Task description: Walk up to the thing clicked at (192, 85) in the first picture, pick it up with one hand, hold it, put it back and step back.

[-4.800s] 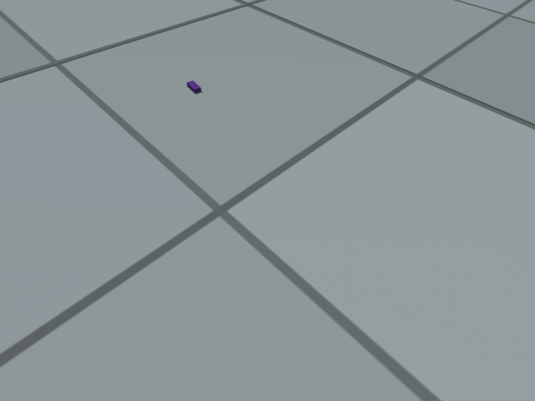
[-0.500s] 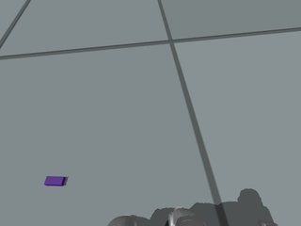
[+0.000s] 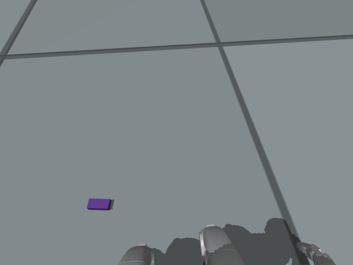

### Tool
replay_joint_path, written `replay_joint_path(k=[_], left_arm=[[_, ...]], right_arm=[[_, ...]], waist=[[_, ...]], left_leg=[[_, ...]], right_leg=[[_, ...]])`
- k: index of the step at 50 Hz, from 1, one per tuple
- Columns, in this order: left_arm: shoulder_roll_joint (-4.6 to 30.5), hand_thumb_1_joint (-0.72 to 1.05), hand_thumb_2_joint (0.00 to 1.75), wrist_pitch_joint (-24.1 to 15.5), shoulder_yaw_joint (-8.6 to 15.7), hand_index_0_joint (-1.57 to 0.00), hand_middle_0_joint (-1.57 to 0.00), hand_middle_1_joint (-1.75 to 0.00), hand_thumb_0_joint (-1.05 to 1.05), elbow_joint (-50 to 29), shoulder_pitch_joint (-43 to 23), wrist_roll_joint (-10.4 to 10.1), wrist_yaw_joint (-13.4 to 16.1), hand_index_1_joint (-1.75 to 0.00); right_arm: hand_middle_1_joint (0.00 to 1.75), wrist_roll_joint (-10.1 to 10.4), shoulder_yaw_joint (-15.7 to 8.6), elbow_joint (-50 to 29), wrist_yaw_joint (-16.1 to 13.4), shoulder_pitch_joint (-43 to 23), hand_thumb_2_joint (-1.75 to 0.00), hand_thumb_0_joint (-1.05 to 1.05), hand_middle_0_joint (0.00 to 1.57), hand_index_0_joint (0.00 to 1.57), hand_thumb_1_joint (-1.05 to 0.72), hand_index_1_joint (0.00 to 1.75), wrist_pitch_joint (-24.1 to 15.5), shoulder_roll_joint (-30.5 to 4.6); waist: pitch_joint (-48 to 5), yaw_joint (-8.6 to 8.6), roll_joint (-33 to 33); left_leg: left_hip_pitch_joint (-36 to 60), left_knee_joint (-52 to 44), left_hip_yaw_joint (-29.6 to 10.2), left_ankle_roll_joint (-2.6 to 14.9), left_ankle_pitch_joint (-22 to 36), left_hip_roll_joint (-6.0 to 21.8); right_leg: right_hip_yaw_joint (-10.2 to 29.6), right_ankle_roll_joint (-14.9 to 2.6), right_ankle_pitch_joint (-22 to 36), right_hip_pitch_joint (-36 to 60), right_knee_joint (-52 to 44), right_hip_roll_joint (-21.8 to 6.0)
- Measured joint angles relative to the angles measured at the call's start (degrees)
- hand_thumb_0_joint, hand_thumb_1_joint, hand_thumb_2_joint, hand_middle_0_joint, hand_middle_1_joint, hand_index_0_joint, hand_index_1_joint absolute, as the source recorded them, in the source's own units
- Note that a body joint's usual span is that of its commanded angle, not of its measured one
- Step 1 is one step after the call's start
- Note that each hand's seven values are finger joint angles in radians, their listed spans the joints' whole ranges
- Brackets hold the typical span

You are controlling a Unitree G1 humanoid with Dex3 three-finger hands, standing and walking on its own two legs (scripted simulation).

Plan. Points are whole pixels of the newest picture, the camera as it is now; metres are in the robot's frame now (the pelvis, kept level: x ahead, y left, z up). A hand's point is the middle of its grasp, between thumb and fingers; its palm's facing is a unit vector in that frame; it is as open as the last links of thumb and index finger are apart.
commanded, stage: walk up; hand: left
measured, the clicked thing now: (99, 204) +0.47 +0.39 -0.71
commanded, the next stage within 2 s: none
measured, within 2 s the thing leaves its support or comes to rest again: neither
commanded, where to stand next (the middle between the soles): +0.05 +0.18 m, yaw -7 degrees
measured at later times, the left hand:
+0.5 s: hand out of the picture +0.03 +0.56 -0.11, palm faces +0.00 -0.77 -0.64, open 7.4 cm
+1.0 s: hand out of the picture +0.11 +0.50 -0.14, palm faces -0.17 -0.93 -0.33, open 7.4 cm
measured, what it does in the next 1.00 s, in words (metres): steps to the left: right foot, then left foot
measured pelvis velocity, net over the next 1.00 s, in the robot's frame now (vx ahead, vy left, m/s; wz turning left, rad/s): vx -0.04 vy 0.26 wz -0.13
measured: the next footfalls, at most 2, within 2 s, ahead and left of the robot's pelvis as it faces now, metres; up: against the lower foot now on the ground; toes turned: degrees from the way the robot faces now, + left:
right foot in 0.14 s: +0.09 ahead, -0.04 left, +0.00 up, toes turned -6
left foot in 0.46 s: +0.04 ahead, +0.38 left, +0.00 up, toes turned -6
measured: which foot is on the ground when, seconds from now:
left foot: down 0.00-0.14, up 0.16-0.44, down 0.46-1.00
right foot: up 0.00-0.12, down 0.14-0.48, up 0.50-0.92, down 0.94-1.00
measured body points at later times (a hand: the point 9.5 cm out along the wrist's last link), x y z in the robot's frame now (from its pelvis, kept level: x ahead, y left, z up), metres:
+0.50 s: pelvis -0.05 +0.22 -0.02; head -0.02 +0.19 +0.43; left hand +0.02 +0.60 -0.07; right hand +0.04 -0.12 -0.13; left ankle -0.04 +0.39 -0.69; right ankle +0.05 -0.02 -0.68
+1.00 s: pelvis -0.04 +0.26 +0.02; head +0.02 +0.27 +0.46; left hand +0.12 +0.55 -0.12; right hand -0.05 -0.09 -0.08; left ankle -0.04 +0.39 -0.68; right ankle -0.04 +0.11 -0.69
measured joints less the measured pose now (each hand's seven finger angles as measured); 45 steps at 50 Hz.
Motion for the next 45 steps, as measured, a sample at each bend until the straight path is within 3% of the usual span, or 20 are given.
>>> replay_joint_path(k=[4, 6, 7, 10, 13, 16, 18, 21, 23, 24, 25, 27, 30, 33, 39, 45], left_arm=[[-3.3, 0.9, 0.89, -0.7, -1.3, -0.2, -0.21, -0.3, 0.01, -1.3, 0.4, -0.5, -0.9, -0.3], [-5.2, 0.9, 0.89, -1.4, -2.0, -0.2, -0.21, -0.3, 0.01, -2.7, 1.5, -0.3, -1.0, -0.3], [-5.7, 0.9, 0.89, -1.9, -2.2, -0.2, -0.21, -0.3, 0.01, -3.7, 2.1, 0.1, -1.0, -0.3], [-7.0, 0.9, 0.89, -1.7, -2.9, -0.21, -0.21, -0.3, 0.01, -5.4, 2.0, 1.2, -0.8, -0.3], [-7.7, 0.9, 0.89, -1.5, -2.9, -0.21, -0.21, -0.31, 0.01, -6.0, 1.6, 1.5, -0.6, -0.3], [-7.2, 0.9, 0.89, -1.5, -2.2, -0.21, -0.21, -0.31, 0.01, -6.4, 1.8, 1.9, -0.9, -0.3], [-6.4, 0.9, 0.89, -1.5, -1.5, -0.21, -0.21, -0.31, 0.01, -6.4, 2.2, 2.2, -1.0, -0.3], [-4.3, 0.9, 0.89, -1.0, -0.6, -0.21, -0.21, -0.31, 0.01, -5.9, 2.5, 3.1, -1.5, -0.3], [-2.5, 0.9, 0.89, -0.3, 0.0, -0.21, -0.21, -0.31, 0.01, -5.3, 2.2, 3.4, -2.1, -0.3], [-1.5, 0.9, 0.89, 0.2, 0.5, -0.21, -0.21, -0.31, 0.01, -4.7, 1.7, 3.4, -2.3, -0.3], [-0.7, 0.9, 0.89, 0.9, 1.0, -0.21, -0.21, -0.31, 0.01, -3.7, 1.2, 3.1, -2.1, -0.3], [-0.7, 0.9, 0.89, 2.2, 1.6, -0.2, -0.21, -0.3, 0.01, -0.7, 0.4, 2.7, -1.5, -0.3], [-0.2, 0.9, 0.89, 2.0, 1.5, -0.2, -0.2, -0.3, 0.01, 2.1, -0.4, 1.6, -2.5, -0.3], [-1.0, 0.91, 0.89, 1.9, 1.1, -0.2, -0.2, -0.3, 0.01, 3.4, -0.6, 1.4, -4.6, -0.3], [-4.4, 0.91, 0.89, 4.1, 0.6, -0.2, -0.2, -0.3, 0.01, 2.9, -1.9, 2.4, -7.3, -0.3], [-6.3, 0.91, 0.89, 4.0, 0.0, -0.2, -0.21, -0.3, 0.01, 1.4, -5.2, 2.0, -8.2, -0.3]], right_arm=[[0.3, -0.5, 0.4, -1.2, -0.3, 1.3, -0.9, 0.01, 0.2, 0.21, -0.9, 0.3, 0.6, 0.5], [0.3, -0.4, 0.4, -1.9, -0.2, 1.9, -0.9, 0.01, 0.2, 0.21, -0.9, 0.3, 1.3, 0.0], [0.3, -0.2, 0.3, -2.3, -0.2, 2.1, -0.9, 0.01, 0.2, 0.21, -0.9, 0.3, 1.5, -0.3], [0.3, 0.1, -0.2, -1.8, -0.9, 2.0, -0.9, 0.01, 0.2, 0.21, -0.9, 0.3, 2.5, -0.5], [0.3, 0.2, -0.6, -0.8, -0.7, 1.9, -0.9, 0.01, 0.2, 0.21, -0.9, 0.3, 3.2, -0.9], [0.3, 0.3, -1.1, -0.6, 0.1, 1.5, -0.9, 0.01, 0.2, 0.21, -0.9, 0.3, 3.0, -1.9], [0.3, 0.4, -1.6, -0.5, 0.4, 1.2, -0.9, 0.01, 0.2, 0.21, -0.9, 0.3, 3.0, -2.7], [0.3, 1.4, -2.0, 0.5, 0.7, 0.7, -0.9, 0.01, 0.2, 0.21, -0.9, 0.3, 2.8, -3.6], [0.3, 2.0, -2.2, 1.6, 0.6, 1.1, -0.9, 0.01, 0.2, 0.21, -0.9, 0.3, 1.9, -4.1], [0.3, 2.0, -2.3, 2.5, 0.2, 1.2, -0.9, 0.01, 0.2, 0.21, -0.9, 0.3, 1.1, -3.8], [0.3, 1.7, -2.1, 3.4, -0.2, 1.4, -0.9, 0.01, 0.2, 0.2, -0.9, 0.3, 0.5, -3.2], [0.3, 2.0, -0.8, 5.4, -0.8, 2.1, -0.9, 0.01, 0.2, 0.2, -0.9, 0.3, -0.1, -2.3], [0.3, 1.9, 1.4, 8.6, -1.8, 2.5, -0.9, 0.01, 0.2, 0.2, -0.9, 0.3, -1.1, 1.1], [0.3, 2.2, 2.9, 10.5, -2.5, 3.3, -0.9, 0.01, 0.2, 0.21, -0.9, 0.3, -3.2, 3.1], [0.3, 2.5, 3.5, 11.9, -4.6, 4.7, -0.9, 0.01, 0.21, 0.21, -0.9, 0.3, -6.8, 3.0], [0.3, 2.7, 3.0, 11.8, -6.3, 4.8, -0.9, 0.01, 0.21, 0.21, -0.9, 0.3, -8.4, 1.0]], waist=[[0.6, -1.09, 0.5], [0.3, -0.94, 1.4], [0.4, -0.44, 1.8], [2.0, 0.56, 4.0], [1.7, 1.54, 5.2], [1.3, 2.15, 5.2], [0.7, 2.4, 5.2], [-0.4, 2.88, 4.4], [-1.6, 3.52, 3.6], [-1.7, 3.72, 2.1], [-1.5, 4.16, 0.4], [-2.6, 3.49, 0.6], [-3.3, 2.29, -1.3], [-3.2, 1.85, -2.8], [-1.8, 2.32, -4.6], [0.2, 2.03, -5.0]], left_leg=[[1.9, -4.7, 2.6, 2.57, 2.5, -2.1], [1.7, -5.0, 4.1, 3.63, 2.7, -3.0], [0.7, -3.4, 4.5, 3.45, 2.6, -3.5], [-3.8, 10.4, -0.7, 0.42, -5.0, -5.4], [-7.9, 22.6, -5.8, -1.08, -2.9, -5.4], [-8.8, 26.7, -10.0, -2.13, 0.5, -3.6], [-7.5, 24.6, -10.9, -2.59, 1.5, -1.5], [-2.3, 12.3, -8.6, -2.56, -2.1, 2.4], [3.0, 1.3, -6.1, -2.28, -2.9, 3.2], [4.2, 0.0, -4.7, -4.07, -4.5, 2.1], [4.2, 1.6, -3.2, -4.68, -5.2, 0.8], [3.3, 4.1, -2.9, -4.09, -5.9, 0.8], [4.3, 1.3, -2.4, -2.79, -4.1, 0.5], [6.1, -2.5, -1.5, -2.02, -2.2, 0.3], [7.8, -6.9, 0.9, -0.98, -0.5, 0.2], [8.3, -7.7, 2.3, -1.6, -0.5, 2.2]], right_leg=[[-7.7, 0.41, 1.9, 4.3, -9.4, 1.5], [-9.7, -0.1, 8.0, 9.2, -20.6, 1.8], [-9.3, -0.97, 11.2, 10.9, -24.8, 2.0], [-8.9, -0.93, 10.7, 10.6, -22.6, 1.1], [-8.0, 0.24, 11.7, 10.7, -23.4, -1.4], [-6.0, 1.5, 12.7, 9.7, -23.5, -4.3], [-4.5, 2.14, 13.0, 8.8, -23.2, -6.2], [-2.0, 2.66, 13.1, 7.1, -22.2, -8.7], [0.0, 2.69, 12.3, 5.3, -20.4, -10.1], [2.3, 2.15, 9.8, 4.2, -18.1, -10.9], [5.5, 1.1, 5.2, 3.1, -15.0, -10.4], [6.8, 0.53, 0.3, 1.8, -8.5, -5.9], [4.6, 0.66, 3.2, 1.2, -2.9, -1.0], [0.9, 0.9, 4.2, 3.7, -5.0, 1.1], [0.5, 1.04, 1.8, 8.9, -10.0, 2.3], [-0.7, 0.25, 1.8, 12.7, -18.5, -0.5]])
